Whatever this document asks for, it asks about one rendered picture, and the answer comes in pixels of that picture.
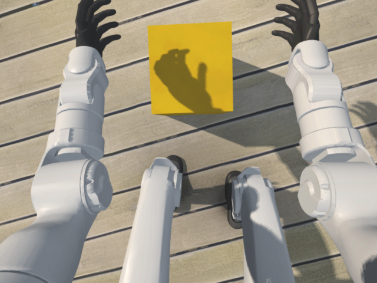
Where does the carton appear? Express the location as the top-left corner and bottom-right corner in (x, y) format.
(147, 21), (233, 116)

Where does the left robot foot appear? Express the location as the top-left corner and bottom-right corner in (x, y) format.
(167, 155), (183, 211)

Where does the robot right upper arm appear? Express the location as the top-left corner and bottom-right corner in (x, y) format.
(297, 162), (377, 283)

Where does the left robot hand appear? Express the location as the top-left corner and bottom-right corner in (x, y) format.
(75, 0), (121, 57)

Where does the robot right forearm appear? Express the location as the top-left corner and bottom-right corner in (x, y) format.
(285, 40), (377, 169)

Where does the robot foot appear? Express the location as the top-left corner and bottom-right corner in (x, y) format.
(167, 155), (183, 211)
(225, 170), (242, 229)

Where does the robot left forearm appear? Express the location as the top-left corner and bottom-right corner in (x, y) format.
(31, 46), (109, 209)

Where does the right robot hand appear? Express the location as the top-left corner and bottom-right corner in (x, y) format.
(272, 0), (320, 51)

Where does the right robot foot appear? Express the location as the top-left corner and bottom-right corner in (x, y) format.
(225, 170), (242, 229)

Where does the robot left upper arm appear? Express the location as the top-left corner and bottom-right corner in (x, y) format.
(0, 159), (113, 283)

